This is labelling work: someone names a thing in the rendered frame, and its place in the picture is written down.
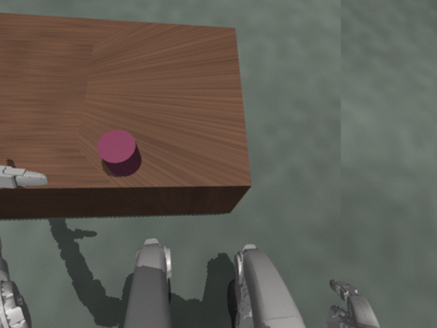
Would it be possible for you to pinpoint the left robot hand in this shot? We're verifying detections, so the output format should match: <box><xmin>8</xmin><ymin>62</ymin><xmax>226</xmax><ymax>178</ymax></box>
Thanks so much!
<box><xmin>0</xmin><ymin>165</ymin><xmax>48</xmax><ymax>189</ymax></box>

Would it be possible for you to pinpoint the can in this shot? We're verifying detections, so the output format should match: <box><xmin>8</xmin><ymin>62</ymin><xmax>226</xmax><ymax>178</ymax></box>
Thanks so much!
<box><xmin>97</xmin><ymin>130</ymin><xmax>141</xmax><ymax>176</ymax></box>

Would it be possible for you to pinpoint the left robot arm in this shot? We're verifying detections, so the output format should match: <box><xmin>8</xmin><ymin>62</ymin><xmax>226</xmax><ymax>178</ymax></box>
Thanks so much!
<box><xmin>0</xmin><ymin>238</ymin><xmax>31</xmax><ymax>328</ymax></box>

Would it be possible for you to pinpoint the right robot hand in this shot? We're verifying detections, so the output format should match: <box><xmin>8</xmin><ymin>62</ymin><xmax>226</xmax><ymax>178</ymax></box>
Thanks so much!
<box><xmin>326</xmin><ymin>279</ymin><xmax>380</xmax><ymax>328</ymax></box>

